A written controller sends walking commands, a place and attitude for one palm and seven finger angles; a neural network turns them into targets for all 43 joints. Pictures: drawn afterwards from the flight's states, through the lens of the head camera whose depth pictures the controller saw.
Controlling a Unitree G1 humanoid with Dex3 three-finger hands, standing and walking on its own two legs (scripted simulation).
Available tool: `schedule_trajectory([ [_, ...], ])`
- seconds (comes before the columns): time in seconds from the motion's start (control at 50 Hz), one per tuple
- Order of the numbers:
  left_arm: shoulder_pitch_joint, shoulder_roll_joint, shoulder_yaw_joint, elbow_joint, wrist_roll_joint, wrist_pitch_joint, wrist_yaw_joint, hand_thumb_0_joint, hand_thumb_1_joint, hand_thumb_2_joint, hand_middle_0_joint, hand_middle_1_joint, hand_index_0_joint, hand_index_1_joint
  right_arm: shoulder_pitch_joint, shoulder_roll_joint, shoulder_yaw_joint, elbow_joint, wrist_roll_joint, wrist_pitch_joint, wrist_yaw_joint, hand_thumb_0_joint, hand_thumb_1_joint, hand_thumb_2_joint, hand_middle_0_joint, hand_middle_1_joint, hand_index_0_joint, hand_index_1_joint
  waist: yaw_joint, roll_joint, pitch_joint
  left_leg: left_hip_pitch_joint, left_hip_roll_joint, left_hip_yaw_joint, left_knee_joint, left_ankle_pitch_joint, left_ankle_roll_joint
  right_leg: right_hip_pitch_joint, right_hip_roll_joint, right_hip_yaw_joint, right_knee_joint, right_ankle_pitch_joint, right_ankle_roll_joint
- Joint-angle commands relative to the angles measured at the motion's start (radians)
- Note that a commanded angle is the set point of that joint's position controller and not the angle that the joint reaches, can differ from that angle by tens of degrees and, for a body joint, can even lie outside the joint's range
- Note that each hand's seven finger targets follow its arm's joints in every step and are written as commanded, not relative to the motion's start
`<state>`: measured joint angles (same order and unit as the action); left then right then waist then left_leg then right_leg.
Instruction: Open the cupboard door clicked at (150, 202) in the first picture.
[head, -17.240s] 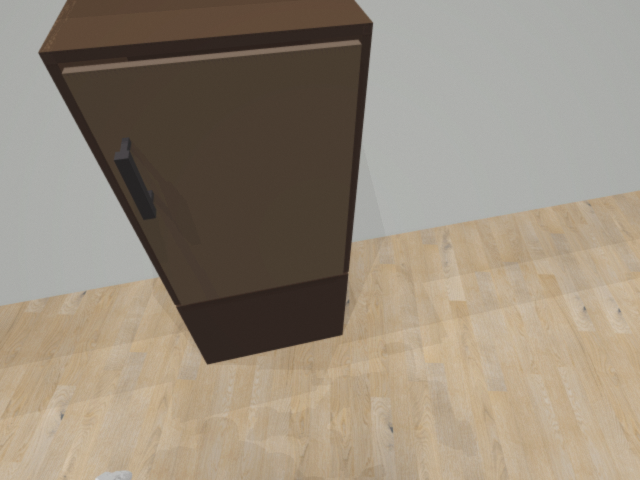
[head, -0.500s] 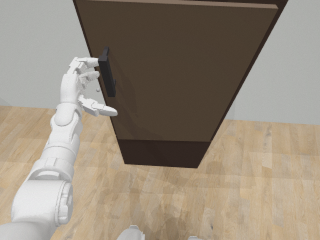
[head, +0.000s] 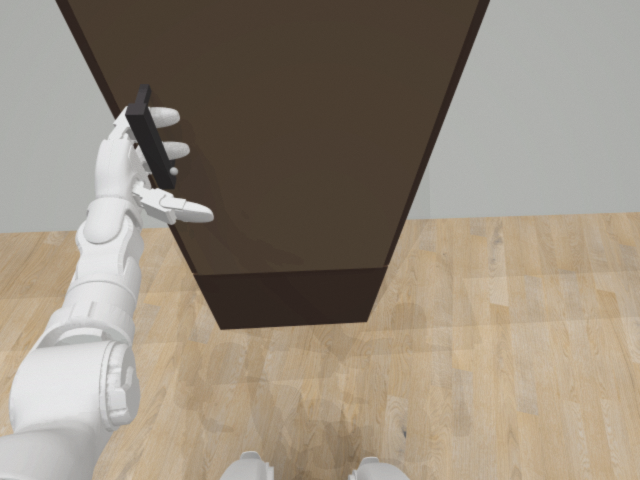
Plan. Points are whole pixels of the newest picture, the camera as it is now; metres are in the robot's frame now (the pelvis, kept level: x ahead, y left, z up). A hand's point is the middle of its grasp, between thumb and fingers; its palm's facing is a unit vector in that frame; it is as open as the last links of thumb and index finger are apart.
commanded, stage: close the thumb around the handle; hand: left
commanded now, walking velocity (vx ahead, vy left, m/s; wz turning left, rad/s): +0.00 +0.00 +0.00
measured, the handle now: (156, 139) +0.52 +0.20 +0.11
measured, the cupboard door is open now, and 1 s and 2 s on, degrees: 0 2 37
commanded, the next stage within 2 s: pull the door open along its arc in 0.70 s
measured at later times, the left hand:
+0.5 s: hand (170, 169) +0.48 +0.18 +0.10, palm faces +0.03 -1.00 +0.01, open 7.5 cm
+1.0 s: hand (174, 177) +0.47 +0.17 +0.10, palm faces +0.03 -1.00 +0.01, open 5.4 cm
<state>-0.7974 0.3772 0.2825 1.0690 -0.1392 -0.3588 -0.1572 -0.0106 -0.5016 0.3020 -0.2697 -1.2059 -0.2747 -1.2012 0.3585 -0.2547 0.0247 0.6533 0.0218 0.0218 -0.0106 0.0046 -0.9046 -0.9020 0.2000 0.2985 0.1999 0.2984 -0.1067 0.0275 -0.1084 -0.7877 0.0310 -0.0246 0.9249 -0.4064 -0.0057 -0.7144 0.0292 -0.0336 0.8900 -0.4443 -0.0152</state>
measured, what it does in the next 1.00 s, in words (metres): stands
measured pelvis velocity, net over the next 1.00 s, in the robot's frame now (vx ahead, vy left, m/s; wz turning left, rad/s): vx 0.01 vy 0.01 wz -0.03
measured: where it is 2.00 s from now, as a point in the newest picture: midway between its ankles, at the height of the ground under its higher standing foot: outside the picture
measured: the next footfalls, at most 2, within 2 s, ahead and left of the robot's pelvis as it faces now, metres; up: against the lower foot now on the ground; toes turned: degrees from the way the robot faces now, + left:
none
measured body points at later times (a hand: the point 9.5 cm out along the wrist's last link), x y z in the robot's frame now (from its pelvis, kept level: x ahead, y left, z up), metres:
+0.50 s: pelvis +0.01 +0.00 +0.00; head +0.09 +0.01 +0.45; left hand +0.47 +0.23 +0.10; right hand +0.04 -0.26 -0.11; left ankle +0.02 +0.12 -0.69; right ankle -0.01 -0.11 -0.69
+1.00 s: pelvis +0.01 +0.01 +0.00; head +0.08 +0.01 +0.45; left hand +0.46 +0.22 +0.10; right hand +0.04 -0.25 -0.11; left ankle +0.02 +0.12 -0.69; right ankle -0.01 -0.11 -0.69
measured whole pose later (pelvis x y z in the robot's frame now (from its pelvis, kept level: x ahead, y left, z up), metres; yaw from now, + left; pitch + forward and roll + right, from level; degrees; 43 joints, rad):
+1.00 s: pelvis +0.01 +0.01 +0.00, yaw -2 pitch +15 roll -2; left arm -0.65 0.34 0.30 0.91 -0.15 -0.33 -0.14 0.01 0.78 0.84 -0.37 -1.35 -0.37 -1.35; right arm 0.38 -0.25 0.01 0.62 0.02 0.06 0.00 0.01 -0.90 -0.90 0.20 0.30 0.20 0.30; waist -0.11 0.03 -0.13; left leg -0.74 0.04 0.01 0.90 -0.42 0.00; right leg -0.68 0.04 0.00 0.86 -0.44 0.00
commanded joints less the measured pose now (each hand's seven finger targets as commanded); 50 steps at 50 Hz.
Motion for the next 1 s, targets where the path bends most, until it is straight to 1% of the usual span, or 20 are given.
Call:
schedule_trajectory([
  [0.0, -0.447, 0.252, 0.068, -0.221, -0.023, -0.059, -0.027, 0.000, -0.444, 0.324, -0.304, -1.206, -0.304, -1.206, 0.092, -0.161, -0.057, -0.090, 0.003, -0.012, -0.022, 0.000, -0.900, -0.900, 0.200, 0.300, 0.200, 0.300, -0.012, 0.013, -0.384, 0.274, -0.032, 0.009, -0.086, 0.273, 0.042, 0.155, 0.021, 0.022, -0.128, 0.378, 0.005],
  [0.02, -0.458, 0.246, 0.064, -0.233, -0.022, -0.062, -0.028, 0.000, -0.388, 0.348, -0.308, -1.212, -0.308, -1.212, 0.094, -0.158, -0.059, -0.091, 0.002, -0.012, -0.023, 0.000, -0.900, -0.900, 0.200, 0.300, 0.200, 0.300, -0.018, 0.015, -0.388, 0.273, -0.033, 0.013, -0.084, 0.274, 0.045, 0.159, 0.021, 0.028, -0.131, 0.387, 0.009],
  [0.04, -0.438, 0.285, 0.102, -0.233, -0.022, -0.068, -0.025, 0.000, -0.332, 0.372, -0.312, -1.218, -0.312, -1.218, 0.103, -0.161, -0.061, -0.091, -0.001, -0.012, -0.025, 0.000, -0.900, -0.900, 0.200, 0.300, 0.200, 0.300, -0.006, 0.008, -0.398, 0.264, -0.034, 0.014, -0.080, 0.285, 0.046, 0.179, 0.021, 0.030, -0.126, 0.402, 0.007],
  [0.06, -0.431, 0.285, 0.094, -0.248, -0.019, -0.073, -0.029, 0.000, -0.276, 0.396, -0.316, -1.224, -0.316, -1.224, 0.098, -0.159, -0.060, -0.093, 0.002, -0.010, -0.025, 0.000, -0.900, -0.900, 0.200, 0.300, 0.200, 0.300, -0.006, 0.037, -0.417, 0.274, -0.033, 0.019, -0.083, 0.283, 0.045, 0.179, 0.020, 0.034, -0.126, 0.402, 0.009],
  [0.12, -0.404, 0.269, 0.087, -0.256, -0.025, -0.071, -0.041, 0.000, -0.108, 0.468, -0.328, -1.242, -0.328, -1.242, 0.104, -0.158, -0.064, -0.093, 0.003, -0.005, -0.024, 0.000, -0.900, -0.900, 0.200, 0.300, 0.200, 0.300, -0.007, 0.034, -0.410, 0.285, -0.029, 0.021, -0.085, 0.295, 0.044, 0.178, 0.023, 0.029, -0.129, 0.411, 0.009],
  [0.14, -0.388, 0.300, 0.114, -0.247, -0.027, -0.072, -0.041, 0.000, -0.052, 0.492, -0.332, -1.248, -0.332, -1.248, 0.110, -0.161, -0.065, -0.094, 0.001, -0.003, -0.026, 0.000, -0.900, -0.900, 0.200, 0.300, 0.200, 0.300, 0.000, 0.039, -0.407, 0.274, -0.031, 0.022, -0.083, 0.299, 0.045, 0.193, 0.023, 0.031, -0.128, 0.416, 0.006],
  [0.3, -0.411, 0.222, 0.046, -0.248, -0.031, -0.055, -0.044, 0.000, 0.396, 0.684, -0.364, -1.296, -0.364, -1.296, 0.107, -0.160, -0.067, -0.092, 0.006, 0.000, -0.025, 0.000, -0.900, -0.900, 0.200, 0.300, 0.200, 0.300, -0.027, 0.057, -0.371, 0.315, -0.025, 0.015, -0.092, 0.285, 0.042, 0.121, 0.025, 0.021, -0.140, 0.371, 0.007],
  [0.34, -0.402, 0.266, 0.083, -0.233, -0.030, -0.057, -0.038, 0.000, 0.508, 0.732, -0.372, -1.308, -0.372, -1.308, 0.114, -0.168, -0.067, -0.089, 0.001, 0.001, -0.025, 0.000, -0.900, -0.900, 0.200, 0.300, 0.200, 0.300, -0.017, 0.039, -0.370, 0.299, -0.025, 0.011, -0.089, 0.290, 0.042, 0.132, 0.025, 0.021, -0.134, 0.372, 0.004],
  [0.4, -0.403, 0.249, 0.075, -0.257, -0.022, -0.062, -0.032, 0.000, 0.676, 0.804, -0.384, -1.326, -0.384, -1.326, 0.109, -0.162, -0.068, -0.093, 0.001, 0.000, -0.022, 0.000, -0.900, -0.900, 0.200, 0.300, 0.200, 0.300, -0.014, 0.052, -0.405, 0.334, -0.022, 0.011, -0.084, 0.328, 0.039, 0.126, 0.024, 0.017, -0.123, 0.398, 0.006],
  [0.44, -0.383, 0.266, 0.090, -0.229, -0.022, -0.057, -0.029, 0.000, 0.788, 0.852, -0.392, -1.338, -0.392, -1.338, 0.113, -0.166, -0.064, -0.097, -0.001, 0.003, -0.021, 0.000, -0.900, -0.900, 0.200, 0.300, 0.200, 0.300, -0.013, 0.021, -0.378, 0.299, -0.025, 0.012, -0.083, 0.323, 0.041, 0.144, 0.026, 0.018, -0.123, 0.403, 0.004],
  [0.48, -0.400, 0.252, 0.076, -0.230, -0.017, -0.054, -0.029, 0.000, 0.900, 0.900, -0.400, -1.350, -0.400, -1.350, 0.104, -0.163, -0.064, -0.101, -0.001, 0.005, -0.019, 0.000, -0.900, -0.900, 0.200, 0.300, 0.200, 0.300, -0.013, 0.047, -0.370, 0.302, -0.024, 0.012, -0.088, 0.309, 0.039, 0.129, 0.024, 0.016, -0.123, 0.390, 0.006],
  [0.56, -0.401, 0.270, 0.095, -0.272, -0.020, -0.065, -0.028, 0.000, 0.900, 0.900, -0.400, -1.350, -0.400, -1.350, 0.104, -0.164, -0.066, -0.108, 0.000, 0.005, -0.019, 0.000, -0.900, -0.900, 0.200, 0.300, 0.200, 0.300, -0.006, 0.049, -0.419, 0.341, -0.022, 0.009, -0.079, 0.355, 0.037, 0.136, 0.026, 0.016, -0.114, 0.419, 0.004],
  [0.58, -0.375, 0.242, 0.071, -0.265, -0.021, -0.063, -0.033, 0.000, 0.900, 0.900, -0.400, -1.350, -0.400, -1.350, 0.099, -0.161, -0.065, -0.110, 0.001, 0.006, -0.018, 0.000, -0.900, -0.900, 0.200, 0.300, 0.200, 0.300, -0.005, 0.066, -0.412, 0.347, -0.022, 0.008, -0.080, 0.365, 0.034, 0.132, 0.026, 0.012, -0.113, 0.421, 0.001],
  [0.66, -0.398, 0.267, 0.100, -0.277, -0.026, -0.059, -0.021, 0.000, 0.900, 0.900, -0.400, -1.350, -0.400, -1.350, 0.102, -0.163, -0.065, -0.107, 0.001, 0.011, -0.020, 0.000, -0.900, -0.900, 0.200, 0.300, 0.200, 0.300, -0.006, 0.044, -0.408, 0.347, -0.017, 0.004, -0.081, 0.376, 0.033, 0.126, 0.027, 0.008, -0.110, 0.423, 0.003],
  [0.7, -0.372, 0.249, 0.087, -0.286, -0.017, -0.056, -0.011, 0.000, 0.900, 0.900, -0.400, -1.350, -0.400, -1.350, 0.096, -0.158, -0.064, -0.113, -0.001, 0.011, -0.018, 0.000, -0.900, -0.900, 0.200, 0.300, 0.200, 0.300, 0.004, 0.079, -0.403, 0.357, -0.018, 0.004, -0.085, 0.380, 0.028, 0.119, 0.026, 0.005, -0.108, 0.415, 0.000],
  [0.72, -0.369, 0.226, 0.072, -0.279, -0.017, -0.053, -0.008, 0.000, 0.900, 0.900, -0.400, -1.350, -0.400, -1.350, 0.093, -0.156, -0.064, -0.114, -0.001, 0.011, -0.016, 0.000, -0.900, -0.900, 0.200, 0.300, 0.200, 0.300, -0.003, 0.058, -0.387, 0.349, -0.020, 0.008, -0.084, 0.367, 0.031, 0.119, 0.027, 0.006, -0.115, 0.411, 0.002],
  [0.74, -0.367, 0.254, 0.094, -0.273, -0.013, -0.055, -0.002, 0.000, 0.900, 0.900, -0.400, -1.350, -0.400, -1.350, 0.103, -0.161, -0.065, -0.112, -0.003, 0.012, -0.018, 0.000, -0.900, -0.900, 0.200, 0.300, 0.200, 0.300, -0.001, 0.031, -0.384, 0.340, -0.018, 0.001, -0.084, 0.365, 0.031, 0.124, 0.028, 0.003, -0.111, 0.405, 0.000],
  [0.8, -0.407, 0.175, 0.028, -0.301, -0.010, -0.060, 0.003, 0.000, 0.900, 0.900, -0.400, -1.350, -0.400, -1.350, 0.095, -0.154, -0.068, -0.110, -0.001, 0.008, -0.014, 0.000, -0.900, -0.900, 0.200, 0.300, 0.200, 0.300, -0.015, 0.072, -0.396, 0.381, -0.016, -0.004, -0.087, 0.369, 0.025, 0.087, 0.029, -0.002, -0.112, 0.388, -0.001],
  [0.88, -0.304, 0.172, 0.040, -0.354, -0.019, -0.065, 0.010, 0.000, 0.900, 0.900, -0.400, -1.350, -0.400, -1.350, 0.090, -0.156, -0.072, -0.121, -0.003, 0.004, -0.005, 0.000, -0.900, -0.900, 0.200, 0.300, 0.200, 0.300, 0.015, 0.072, -0.448, 0.410, -0.016, -0.001, -0.088, 0.419, 0.024, 0.131, 0.032, -0.004, -0.107, 0.428, -0.005],
  [0.98, -0.103, 0.132, 0.024, -0.494, -0.038, -0.058, 0.010, 0.000, 0.900, 0.900, -0.400, -1.350, -0.400, -1.350, 0.060, -0.150, -0.078, -0.155, 0.005, 0.001, 0.005, 0.000, -0.900, -0.900, 0.200, 0.300, 0.200, 0.300, 0.049, 0.055, -0.435, 0.421, -0.014, 0.008, -0.106, 0.466, 0.023, 0.184, 0.035, -0.010, -0.111, 0.471, -0.006],
])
